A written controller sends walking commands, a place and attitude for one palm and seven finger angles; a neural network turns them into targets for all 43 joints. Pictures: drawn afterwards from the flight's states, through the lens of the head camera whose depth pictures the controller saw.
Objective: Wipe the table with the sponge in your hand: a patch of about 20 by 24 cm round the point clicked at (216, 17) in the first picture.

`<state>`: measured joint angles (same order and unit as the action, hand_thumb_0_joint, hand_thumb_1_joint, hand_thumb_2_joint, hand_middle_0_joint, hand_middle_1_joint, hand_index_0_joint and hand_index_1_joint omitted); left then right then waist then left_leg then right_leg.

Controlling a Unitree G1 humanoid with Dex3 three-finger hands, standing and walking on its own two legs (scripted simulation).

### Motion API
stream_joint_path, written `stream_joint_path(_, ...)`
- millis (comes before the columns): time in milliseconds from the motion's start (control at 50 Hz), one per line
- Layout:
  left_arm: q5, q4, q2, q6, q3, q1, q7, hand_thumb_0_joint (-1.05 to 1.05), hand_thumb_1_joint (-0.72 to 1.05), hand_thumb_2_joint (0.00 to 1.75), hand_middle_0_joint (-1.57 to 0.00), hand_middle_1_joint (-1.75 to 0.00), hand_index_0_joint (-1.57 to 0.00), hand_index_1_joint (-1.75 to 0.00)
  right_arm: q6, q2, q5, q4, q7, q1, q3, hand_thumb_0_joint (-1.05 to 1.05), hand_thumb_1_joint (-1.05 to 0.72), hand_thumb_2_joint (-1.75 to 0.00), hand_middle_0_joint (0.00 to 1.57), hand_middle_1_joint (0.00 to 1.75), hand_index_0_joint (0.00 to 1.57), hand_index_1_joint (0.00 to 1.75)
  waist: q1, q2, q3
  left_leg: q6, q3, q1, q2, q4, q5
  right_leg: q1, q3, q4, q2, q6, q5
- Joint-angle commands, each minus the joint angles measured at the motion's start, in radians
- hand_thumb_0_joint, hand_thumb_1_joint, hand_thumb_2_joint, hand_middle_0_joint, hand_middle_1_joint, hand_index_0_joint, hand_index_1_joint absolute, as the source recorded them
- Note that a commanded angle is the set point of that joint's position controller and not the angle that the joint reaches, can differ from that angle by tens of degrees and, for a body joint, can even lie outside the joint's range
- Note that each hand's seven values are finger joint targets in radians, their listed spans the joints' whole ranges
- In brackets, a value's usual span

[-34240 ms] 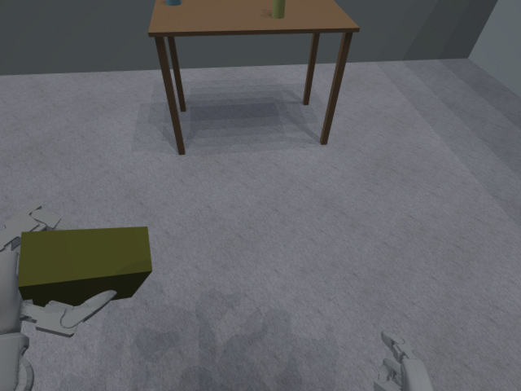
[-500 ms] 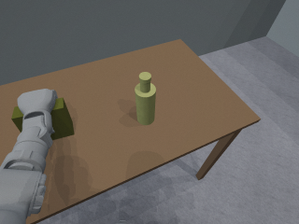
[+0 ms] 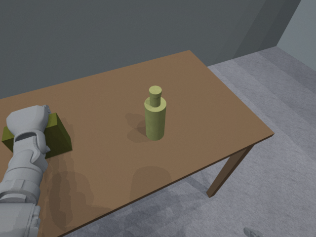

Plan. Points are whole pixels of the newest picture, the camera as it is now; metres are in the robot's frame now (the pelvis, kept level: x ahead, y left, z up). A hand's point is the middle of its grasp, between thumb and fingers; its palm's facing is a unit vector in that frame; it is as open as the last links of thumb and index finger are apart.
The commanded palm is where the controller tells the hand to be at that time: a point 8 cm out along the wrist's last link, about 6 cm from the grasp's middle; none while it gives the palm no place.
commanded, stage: slide back across to the first lane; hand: left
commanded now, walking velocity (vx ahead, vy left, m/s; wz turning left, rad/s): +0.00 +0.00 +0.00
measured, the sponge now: (43, 143) +0.36 +0.35 -0.01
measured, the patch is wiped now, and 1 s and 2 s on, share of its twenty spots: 1.00 1.00 1.00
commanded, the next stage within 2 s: wipe back along the first lane in 0.14 s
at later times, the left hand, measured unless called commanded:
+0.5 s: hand (18, 145) +0.33 +0.38 +0.03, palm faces -0.06 +0.01 -1.00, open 9.8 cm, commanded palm +0.29 +0.36 +0.07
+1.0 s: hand (17, 161) +0.29 +0.36 +0.03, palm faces -0.02 +0.00 -1.00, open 9.7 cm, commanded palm +0.24 +0.34 +0.06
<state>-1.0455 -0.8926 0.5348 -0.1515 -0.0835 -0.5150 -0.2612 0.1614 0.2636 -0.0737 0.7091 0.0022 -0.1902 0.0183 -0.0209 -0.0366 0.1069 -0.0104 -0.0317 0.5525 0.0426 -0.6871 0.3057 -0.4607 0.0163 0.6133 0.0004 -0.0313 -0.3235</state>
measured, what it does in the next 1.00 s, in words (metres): stands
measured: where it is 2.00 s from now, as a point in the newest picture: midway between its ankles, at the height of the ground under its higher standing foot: outside the picture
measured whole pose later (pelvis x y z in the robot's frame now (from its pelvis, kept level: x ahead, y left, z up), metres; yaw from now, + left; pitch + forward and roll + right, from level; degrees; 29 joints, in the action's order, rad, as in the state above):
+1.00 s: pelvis +0.02 +0.01 +0.00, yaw +1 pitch +7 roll -2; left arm -0.98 -0.33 0.51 -0.23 -0.04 -0.04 -0.23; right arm 0.13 0.25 -0.07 0.64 0.01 -0.11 0.01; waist 0.06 -0.05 0.10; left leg 0.01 -0.04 0.45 0.02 -0.68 0.34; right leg -0.33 0.00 0.56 0.02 -0.03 -0.34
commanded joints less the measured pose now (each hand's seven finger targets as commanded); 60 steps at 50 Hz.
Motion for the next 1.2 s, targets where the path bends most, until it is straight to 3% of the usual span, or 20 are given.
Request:
stream_joint_path(0, -0.053, 0.111, 0.402, -0.035, -0.088, -0.149, 0.022, 0.00, 0.10, 1.30, -1.20, -1.60, -1.20, -1.60, -0.033, 0.170, 0.005, -0.125, 0.015, 0.038, 0.052, 0.00, -0.90, -0.90, 0.20, 0.30, 0.20, 0.30, 0.060, -0.002, 0.237, 0.061, 0.036, -0.175, -0.066, 0.081, -0.225, 0.111, -0.066, -0.082, -0.049, 0.085, 0.275)
stream_joint_path(40, -0.050, 0.149, 0.399, -0.014, -0.087, -0.158, 0.039, 0.00, 0.10, 1.30, -1.20, -1.60, -1.20, -1.60, -0.036, 0.169, 0.005, -0.128, 0.017, 0.039, 0.053, 0.00, -0.90, -0.90, 0.20, 0.30, 0.20, 0.30, 0.053, -0.040, 0.231, 0.062, 0.034, -0.198, -0.064, 0.080, -0.248, 0.103, -0.068, -0.084, -0.049, 0.088, 0.291)
stream_joint_path(100, -0.048, 0.173, 0.378, 0.013, -0.072, -0.150, 0.057, 0.00, 0.10, 1.30, -1.20, -1.60, -1.20, -1.60, -0.039, 0.170, 0.007, -0.127, 0.019, 0.027, 0.059, 0.00, -0.90, -0.90, 0.20, 0.30, 0.20, 0.30, 0.040, -0.042, 0.230, 0.064, 0.034, -0.222, -0.060, 0.067, -0.277, 0.081, -0.071, -0.083, -0.051, 0.090, 0.312)
stream_joint_path(140, -0.045, 0.205, 0.401, 0.037, -0.104, -0.111, 0.066, 0.00, 0.10, 1.30, -1.20, -1.60, -1.20, -1.60, -0.041, 0.172, 0.010, -0.130, 0.021, 0.027, 0.062, 0.00, -0.90, -0.90, 0.20, 0.30, 0.20, 0.30, 0.052, -0.047, 0.255, 0.064, 0.029, -0.238, -0.059, 0.063, -0.324, 0.102, -0.069, -0.078, -0.052, 0.094, 0.351)
stream_joint_path(180, -0.034, 0.219, 0.379, 0.054, -0.096, -0.082, 0.071, 0.00, 0.10, 1.30, -1.20, -1.60, -1.20, -1.60, -0.041, 0.171, 0.011, -0.131, 0.021, 0.019, 0.067, 0.00, -0.90, -0.90, 0.20, 0.30, 0.20, 0.30, 0.045, -0.046, 0.252, 0.064, 0.031, -0.243, -0.059, 0.053, -0.338, 0.090, -0.073, -0.072, -0.053, 0.092, 0.362)
stream_joint_path(240, -0.030, 0.258, 0.399, 0.073, -0.115, -0.091, 0.073, 0.00, 0.10, 1.30, -1.20, -1.60, -1.20, -1.60, -0.040, 0.172, 0.014, -0.128, 0.023, 0.024, 0.067, 0.00, -0.90, -0.90, 0.20, 0.30, 0.20, 0.30, 0.046, -0.056, 0.251, 0.065, 0.027, -0.247, -0.057, 0.054, -0.350, 0.092, -0.071, -0.074, -0.053, 0.096, 0.366)
stream_joint_path(300, -0.013, 0.300, 0.339, 0.075, -0.099, 0.028, 0.068, 0.00, 0.10, 1.30, -1.20, -1.60, -1.20, -1.60, -0.043, 0.167, 0.016, -0.136, 0.015, 0.030, 0.075, 0.00, -0.90, -0.90, 0.20, 0.30, 0.20, 0.30, 0.057, -0.055, 0.280, 0.063, 0.030, -0.266, -0.053, 0.039, -0.407, 0.102, -0.078, -0.063, -0.054, 0.095, 0.407)
stream_joint_path(440, 0.049, 0.439, 0.263, 0.025, -0.093, 0.217, 0.052, 0.00, 0.10, 1.30, -1.20, -1.60, -1.20, -1.60, -0.049, 0.161, 0.013, -0.162, 0.008, 0.088, 0.071, 0.00, -0.90, -0.90, 0.20, 0.30, 0.20, 0.30, 0.073, -0.036, 0.257, 0.057, 0.013, -0.268, -0.041, 0.050, -0.449, 0.126, -0.088, -0.059, -0.055, 0.090, 0.408)
stream_joint_path(500, 0.064, 0.467, 0.194, -0.013, -0.040, 0.251, 0.053, 0.00, 0.10, 1.30, -1.20, -1.60, -1.20, -1.60, -0.056, 0.156, 0.012, -0.169, 0.008, 0.104, 0.070, 0.00, -0.90, -0.90, 0.20, 0.30, 0.20, 0.30, 0.065, -0.018, 0.223, 0.057, 0.011, -0.266, -0.040, 0.060, -0.402, 0.111, -0.097, -0.068, -0.053, 0.088, 0.362)
stream_joint_path(540, 0.067, 0.478, 0.214, -0.033, -0.061, 0.305, 0.054, 0.00, 0.10, 1.30, -1.20, -1.60, -1.20, -1.60, -0.058, 0.157, 0.010, -0.174, 0.011, 0.121, 0.063, 0.00, -0.90, -0.90, 0.20, 0.30, 0.20, 0.30, 0.078, -0.005, 0.207, 0.055, 0.002, -0.256, -0.043, 0.073, -0.380, 0.128, -0.094, -0.074, -0.055, 0.090, 0.341)
stream_joint_path(580, 0.069, 0.479, 0.175, -0.052, -0.019, 0.282, 0.063, 0.00, 0.10, 1.30, -1.20, -1.60, -1.20, -1.60, -0.058, 0.154, 0.008, -0.175, 0.015, 0.126, 0.058, 0.00, -0.90, -0.90, 0.20, 0.30, 0.20, 0.30, 0.066, 0.012, 0.172, 0.055, 0.003, -0.247, -0.046, 0.082, -0.335, 0.112, -0.099, -0.082, -0.052, 0.089, 0.314)
stream_joint_path(640, 0.061, 0.482, 0.180, -0.067, -0.015, 0.274, 0.072, 0.00, 0.10, 1.30, -1.20, -1.60, -1.20, -1.60, -0.057, 0.155, 0.008, -0.174, 0.020, 0.137, 0.051, 0.00, -0.90, -0.90, 0.20, 0.30, 0.20, 0.30, 0.069, 0.015, 0.149, 0.053, -0.003, -0.249, -0.047, 0.097, -0.298, 0.108, -0.096, -0.092, -0.054, 0.093, 0.271)
stream_joint_path(760, 0.066, 0.520, 0.093, -0.068, 0.037, 0.383, 0.081, 0.00, 0.10, 1.30, -1.20, -1.60, -1.20, -1.60, -0.067, 0.139, 0.010, -0.197, 0.013, 0.149, 0.046, 0.00, -0.90, -0.90, 0.20, 0.30, 0.20, 0.30, 0.081, 0.009, 0.169, 0.049, -0.007, -0.265, -0.044, 0.089, -0.339, 0.121, -0.102, -0.081, -0.055, 0.094, 0.295)
stream_joint_path(820, 0.073, 0.532, 0.102, -0.073, 0.028, 0.408, 0.080, 0.00, 0.10, 1.30, -1.20, -1.60, -1.20, -1.60, -0.067, 0.141, 0.011, -0.201, 0.015, 0.160, 0.043, 0.00, -0.90, -0.90, 0.20, 0.30, 0.20, 0.30, 0.084, 0.030, 0.140, 0.048, -0.001, -0.242, -0.050, 0.094, -0.299, 0.127, -0.097, -0.090, -0.052, 0.093, 0.296)
stream_joint_path(840, 0.075, 0.551, 0.130, -0.075, -0.002, 0.433, 0.077, 0.00, 0.10, 1.30, -1.20, -1.60, -1.20, -1.60, -0.067, 0.143, 0.011, -0.204, 0.015, 0.169, 0.043, 0.00, -0.90, -0.90, 0.20, 0.30, 0.20, 0.30, 0.095, 0.024, 0.146, 0.047, -0.007, -0.249, -0.050, 0.100, -0.304, 0.141, -0.092, -0.094, -0.053, 0.095, 0.292)
stream_joint_path(1000, 0.101, 0.652, 0.051, -0.092, 0.039, 0.579, 0.071, 0.00, 0.10, 1.30, -1.20, -1.60, -1.20, -1.60, -0.082, 0.129, 0.010, -0.221, 0.011, 0.193, 0.040, 0.00, -0.90, -0.90, 0.20, 0.30, 0.20, 0.30, 0.103, 0.017, 0.131, 0.044, -0.002, -0.260, -0.047, 0.099, -0.343, 0.161, -0.096, -0.092, -0.049, 0.091, 0.333)
stream_joint_path(1040, 0.102, 0.684, 0.102, -0.092, -0.013, 0.601, 0.062, 0.00, 0.10, 1.30, -1.20, -1.60, -1.20, -1.60, -0.084, 0.135, 0.015, -0.218, 0.013, 0.199, 0.043, 0.00, -0.90, -0.90, 0.20, 0.30, 0.20, 0.30, 0.113, 0.027, 0.142, 0.044, -0.008, -0.266, -0.046, 0.105, -0.340, 0.177, -0.087, -0.095, -0.052, 0.093, 0.331)
stream_joint_path(1080, 0.113, 0.700, 0.047, -0.101, 0.032, 0.612, 0.063, 0.00, 0.10, 1.30, -1.20, -1.60, -1.20, -1.60, -0.087, 0.127, 0.013, -0.222, 0.016, 0.204, 0.039, 0.00, -0.90, -0.90, 0.20, 0.30, 0.20, 0.30, 0.105, 0.037, 0.112, 0.044, -0.003, -0.258, -0.047, 0.110, -0.312, 0.165, -0.098, -0.101, -0.049, 0.089, 0.317)
stream_joint_path(1140, 0.114, 0.723, 0.097, -0.106, -0.013, 0.624, 0.056, 0.00, 0.10, 1.30, -1.20, -1.60, -1.20, -1.60, -0.091, 0.134, 0.017, -0.215, 0.023, 0.212, 0.041, 0.00, -0.90, -0.90, 0.20, 0.30, 0.20, 0.30, 0.115, 0.040, 0.107, 0.045, -0.003, -0.261, -0.050, 0.120, -0.290, 0.180, -0.085, -0.111, -0.049, 0.091, 0.308)
stream_joint_path(1180, 0.114, 0.728, 0.056, -0.109, 0.022, 0.627, 0.057, 0.00, 0.10, 1.30, -1.20, -1.60, -1.20, -1.60, -0.094, 0.127, 0.015, -0.213, 0.026, 0.212, 0.040, 0.00, -0.90, -0.90, 0.20, 0.30, 0.20, 0.30, 0.107, 0.044, 0.092, 0.046, 0.001, -0.265, -0.050, 0.119, -0.291, 0.170, -0.093, -0.113, -0.047, 0.088, 0.307)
